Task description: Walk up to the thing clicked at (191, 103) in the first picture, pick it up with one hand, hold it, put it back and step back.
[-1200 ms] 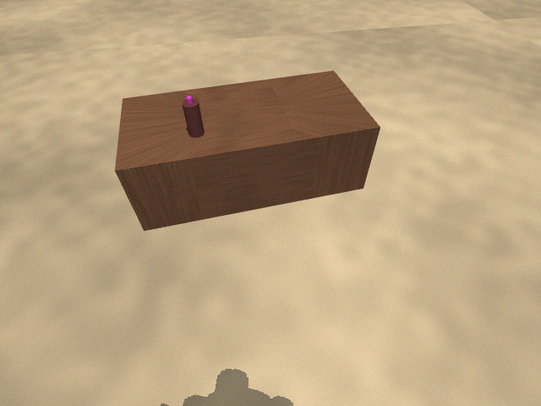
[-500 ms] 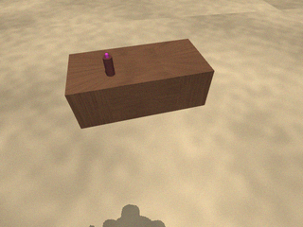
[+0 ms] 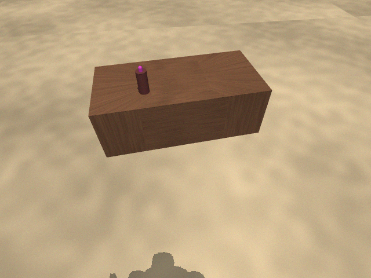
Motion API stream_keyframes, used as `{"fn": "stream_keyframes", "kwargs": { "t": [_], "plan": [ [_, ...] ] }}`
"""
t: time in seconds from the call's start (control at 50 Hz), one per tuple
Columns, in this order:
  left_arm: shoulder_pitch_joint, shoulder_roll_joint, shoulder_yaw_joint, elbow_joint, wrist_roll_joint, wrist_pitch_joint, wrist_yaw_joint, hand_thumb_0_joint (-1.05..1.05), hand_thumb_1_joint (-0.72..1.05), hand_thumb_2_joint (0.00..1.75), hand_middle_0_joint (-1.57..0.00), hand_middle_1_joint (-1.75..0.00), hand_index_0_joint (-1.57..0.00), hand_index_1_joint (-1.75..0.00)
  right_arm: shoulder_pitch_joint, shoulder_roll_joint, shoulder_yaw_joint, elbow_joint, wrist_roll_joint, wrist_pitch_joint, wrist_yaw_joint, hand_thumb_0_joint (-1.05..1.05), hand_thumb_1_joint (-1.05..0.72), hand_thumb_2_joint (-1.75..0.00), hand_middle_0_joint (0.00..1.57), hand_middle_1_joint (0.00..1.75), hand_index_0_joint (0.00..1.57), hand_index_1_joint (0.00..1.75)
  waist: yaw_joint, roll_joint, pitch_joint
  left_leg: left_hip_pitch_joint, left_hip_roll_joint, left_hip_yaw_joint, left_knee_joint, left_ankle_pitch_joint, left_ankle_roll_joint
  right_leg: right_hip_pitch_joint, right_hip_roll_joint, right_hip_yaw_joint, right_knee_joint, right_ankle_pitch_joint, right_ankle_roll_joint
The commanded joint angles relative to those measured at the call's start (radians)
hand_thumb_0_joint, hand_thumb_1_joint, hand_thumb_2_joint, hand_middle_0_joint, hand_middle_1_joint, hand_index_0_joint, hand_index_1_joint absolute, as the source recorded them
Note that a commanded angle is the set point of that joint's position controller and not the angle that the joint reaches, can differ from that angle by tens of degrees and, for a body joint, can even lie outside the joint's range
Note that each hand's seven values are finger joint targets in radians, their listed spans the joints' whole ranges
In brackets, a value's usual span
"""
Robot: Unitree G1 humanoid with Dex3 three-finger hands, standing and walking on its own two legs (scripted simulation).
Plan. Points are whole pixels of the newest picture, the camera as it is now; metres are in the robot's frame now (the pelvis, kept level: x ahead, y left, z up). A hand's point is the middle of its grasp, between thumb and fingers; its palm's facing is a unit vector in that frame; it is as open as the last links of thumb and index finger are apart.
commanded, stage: walk up
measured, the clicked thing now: (142, 79) +1.27 +0.31 -0.30
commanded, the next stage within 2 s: none
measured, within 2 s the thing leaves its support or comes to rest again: neither
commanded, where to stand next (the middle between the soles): +0.57 +0.37 m, yaw +17 degrees
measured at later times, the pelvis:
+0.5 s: pelvis +0.13 +0.14 -0.01, yaw +11 degrees
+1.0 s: pelvis +0.30 +0.23 -0.01, yaw +19 degrees
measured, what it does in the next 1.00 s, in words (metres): walks ahead, turning left: left foot, then right foot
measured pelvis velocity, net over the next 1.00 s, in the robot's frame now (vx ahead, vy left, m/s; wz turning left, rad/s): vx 0.30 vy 0.23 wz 0.34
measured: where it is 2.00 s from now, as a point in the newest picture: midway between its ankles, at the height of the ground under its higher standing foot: (123, 231)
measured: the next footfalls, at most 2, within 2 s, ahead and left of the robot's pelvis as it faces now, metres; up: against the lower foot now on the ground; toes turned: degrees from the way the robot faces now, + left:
left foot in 0.26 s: +0.15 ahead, +0.25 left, +0.00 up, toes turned +12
right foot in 0.62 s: +0.35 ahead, +0.06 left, +0.00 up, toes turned +8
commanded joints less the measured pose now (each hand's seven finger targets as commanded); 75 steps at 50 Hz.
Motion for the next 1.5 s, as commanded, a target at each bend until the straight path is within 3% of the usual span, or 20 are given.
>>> {"fn": "stream_keyframes", "kwargs": {
  "t": [0.0,0.16,0.22,0.24,0.26,0.28,0.36,0.5,0.58,0.62,0.64,0.74,0.98,1.02,1.04,1.06,1.16,1.3,1.42,1.48],
  "plan": [
    [-0.008,0.355,0.111,-0.123,0.011,-0.039,0.04,0.0,0.9,0.9,-0.2,-0.3,-0.2,-0.3,-0.068,-0.242,-0.1,-0.172,-0.021,-0.003,0.051,0.0,-0.9,-0.9,0.2,0.3,0.2,0.3,0.019,-0.052,0.079,-0.446,0.152,-0.116,0.341,-0.023,-0.026,0.096,-0.43,0.348,-0.229,-0.321,-0.242],
    [0.01,0.369,0.116,-0.177,0.019,-0.045,0.012,0.0,0.9,0.9,-0.2,-0.3,-0.2,-0.3,-0.004,-0.196,-0.122,-0.201,0.001,-0.024,0.089,0.0,-0.9,-0.9,0.2,0.3,0.2,0.3,0.01,-0.196,0.048,-0.062,0.102,0.116,0.033,0.145,-0.043,-0.13,-0.246,-0.038,-0.075,-0.137,-0.143],
    [0.022,0.331,0.095,-0.193,0.025,-0.03,0.011,0.0,0.9,0.9,-0.2,-0.3,-0.2,-0.3,0.206,-0.264,-0.155,-0.139,0.004,-0.028,0.065,0.0,-0.9,-0.9,0.2,0.3,0.2,0.3,-0.108,0.01,-0.058,0.225,0.026,0.152,-0.002,0.045,-0.008,-0.257,-0.201,-0.095,0.31,-0.099,-0.111],
    [0.069,0.263,0.071,-0.205,0.012,-0.023,0.006,0.0,0.9,0.9,-0.2,-0.3,-0.2,-0.3,0.333,-0.332,-0.175,-0.114,0.0,-0.036,0.045,0.0,-0.9,-0.9,0.2,0.3,0.2,0.3,-0.167,0.234,-0.082,0.316,0.079,-0.038,-0.193,-0.184,0.067,-0.36,-0.114,-0.137,0.702,-0.079,-0.073],
    [0.042,0.218,0.054,-0.255,-0.023,-0.029,0.006,0.0,0.9,0.9,-0.2,-0.3,-0.2,-0.3,0.323,-0.432,-0.177,-0.152,0.011,-0.046,0.037,0.0,-0.9,-0.9,0.2,0.3,0.2,0.3,-0.158,0.453,-0.053,0.329,0.299,-0.607,-0.461,-0.225,0.185,-0.609,0.046,-0.071,0.856,-0.395,-0.027],
    [-0.01,0.3,0.06,-0.252,-0.013,-0.034,0.012,0.0,0.9,0.9,-0.2,-0.3,-0.2,-0.3,0.278,-0.475,-0.187,-0.168,0.042,-0.045,0.031,0.0,-0.9,-0.9,0.2,0.3,0.2,0.3,-0.131,0.263,-0.035,0.213,0.397,-0.75,-0.51,-0.293,0.268,-0.585,-0.033,0.073,0.901,-0.381,-0.051],
    [0.155,0.325,0.062,-0.161,-0.036,-0.027,-0.005,0.0,0.9,0.9,-0.2,-0.3,-0.2,-0.3,0.129,-0.318,-0.123,-0.236,0.037,-0.065,0.004,0.0,-0.9,-0.9,0.2,0.3,0.2,0.3,0.008,0.137,0.012,0.042,0.221,-0.271,-0.364,-0.017,0.178,-0.417,-0.139,0.079,0.698,-0.151,-0.046],
    [0.13,0.29,0.08,-0.214,-0.015,-0.039,-0.02,0.0,0.9,0.9,-0.2,-0.3,-0.2,-0.3,0.152,-0.283,-0.109,-0.303,0.023,-0.077,0.018,0.0,-0.9,-0.9,0.2,0.3,0.2,0.3,-0.013,0.111,0.066,-0.053,0.218,-0.203,-0.362,0.053,0.221,-0.282,-0.072,0.013,0.359,-0.052,-0.014],
    [0.299,0.296,0.105,-0.182,-0.007,-0.061,-0.003,0.0,0.9,0.9,-0.2,-0.3,-0.2,-0.3,0.102,-0.223,-0.084,-0.347,0.036,-0.068,0.019,0.0,-0.9,-0.9,0.2,0.3,0.2,0.3,0.094,-0.021,-0.041,-0.187,0.122,-0.08,-0.05,0.203,0.129,0.114,0.009,-0.031,0.167,0.071,-0.032],
    [0.388,0.432,0.138,-0.213,0.004,-0.081,0.018,0.0,0.9,0.9,-0.2,-0.3,-0.2,-0.3,0.194,-0.145,-0.058,-0.365,0.04,-0.067,0.015,0.0,-0.9,-0.9,0.2,0.3,0.2,0.3,0.107,-0.276,-0.09,-0.439,-0.103,-0.023,0.457,-0.162,0.018,0.262,-0.424,0.661,-0.134,-0.326,-0.153],
    [0.291,0.446,0.127,-0.234,-0.009,-0.074,0.018,0.0,0.9,0.9,-0.2,-0.3,-0.2,-0.3,0.181,-0.25,-0.088,-0.335,0.026,-0.052,0.001,0.0,-0.9,-0.9,0.2,0.3,0.2,0.3,0.07,-0.124,-0.043,-0.444,-0.018,-0.12,0.547,-0.164,0.017,0.118,-0.512,0.785,-0.166,-0.503,-0.264],
    [0.194,0.336,0.097,-0.264,-0.017,-0.084,0.009,0.0,0.9,0.9,-0.2,-0.3,-0.2,-0.3,0.218,-0.244,-0.095,-0.263,0.028,-0.054,0.019,0.0,-0.9,-0.9,0.2,0.3,0.2,0.3,0.012,-0.151,0.08,-0.33,0.057,-0.107,0.421,0.033,-0.029,-0.096,-0.301,0.249,-0.141,-0.132,-0.209],
    [0.199,0.388,0.099,-0.294,-0.015,-0.065,0.004,0.0,0.9,0.9,-0.2,-0.3,-0.2,-0.3,0.088,-0.206,-0.101,-0.3,0.026,-0.067,0.054,0.0,-0.9,-0.9,0.2,0.3,0.2,0.3,-0.019,-0.152,-0.002,0.005,0.039,0.127,-0.066,0.168,-0.002,-0.148,-0.268,-0.033,0.122,0.128,-0.159],
    [0.27,0.279,0.058,-0.302,-0.017,-0.051,0.005,0.0,0.9,0.9,-0.2,-0.3,-0.2,-0.3,0.311,-0.317,-0.143,-0.239,0.007,-0.079,0.028,0.0,-0.9,-0.9,0.2,0.3,0.2,0.3,-0.123,0.165,-0.133,0.293,0.067,-0.054,-0.175,-0.027,0.066,-0.298,-0.168,-0.079,0.644,0.142,-0.087],
    [0.289,0.207,0.037,-0.326,-0.031,-0.048,-0.002,0.0,0.9,0.9,-0.2,-0.3,-0.2,-0.3,0.298,-0.409,-0.159,-0.276,0.017,-0.087,0.012,0.0,-0.9,-0.9,0.2,0.3,0.2,0.3,-0.096,0.39,-0.112,0.374,0.312,-0.522,-0.325,-0.11,0.137,-0.588,-0.009,-0.033,0.832,-0.306,-0.034],
    [0.246,0.318,0.059,-0.306,-0.028,-0.039,0.013,0.0,0.9,0.9,-0.2,-0.3,-0.2,-0.3,0.276,-0.447,-0.169,-0.284,0.057,-0.083,0.008,0.0,-0.9,-0.9,0.2,0.3,0.2,0.3,-0.099,0.225,-0.126,0.268,0.409,-0.654,-0.389,-0.139,0.221,-0.567,-0.048,0.079,0.881,-0.312,-0.057],
    [0.329,0.293,0.062,-0.218,-0.033,-0.031,-0.006,0.0,0.9,0.9,-0.2,-0.3,-0.2,-0.3,0.147,-0.289,-0.1,-0.314,0.052,-0.108,-0.013,0.0,-0.9,-0.9,0.2,0.3,0.2,0.3,0.017,0.115,0.004,0.051,0.252,-0.19,-0.29,0.364,0.184,-0.426,-0.12,0.099,0.723,-0.126,-0.038],
    [0.21,0.248,0.059,-0.279,-0.021,-0.034,-0.02,0.0,0.9,0.9,-0.2,-0.3,-0.2,-0.3,0.191,-0.287,-0.098,-0.348,0.037,-0.112,-0.016,0.0,-0.9,-0.9,0.2,0.3,0.2,0.3,-0.019,0.131,0.018,0.092,0.253,-0.118,-0.289,0.464,0.225,-0.403,-0.088,0.025,0.434,-0.035,-0.023],
    [0.26,0.236,0.068,-0.258,-0.008,-0.051,-0.004,0.0,0.9,0.9,-0.2,-0.3,-0.2,-0.3,0.159,-0.232,-0.072,-0.374,0.05,-0.088,-0.029,0.0,-0.9,-0.9,0.2,0.3,0.2,0.3,0.05,-0.004,-0.041,-0.033,0.167,-0.011,-0.015,0.539,0.121,-0.033,0.015,-0.007,0.158,0.126,-0.057],
    [0.311,0.397,0.106,-0.274,-0.023,-0.051,0.006,0.0,0.9,0.9,-0.2,-0.3,-0.2,-0.3,0.218,-0.226,-0.063,-0.357,0.047,-0.07,-0.044,0.0,-0.9,-0.9,0.2,0.3,0.2,0.3,0.072,-0.21,-0.105,-0.307,-0.02,0.038,0.487,-0.223,0.018,0.11,-0.429,0.664,-0.041,0.016,-0.3]
  ]
}}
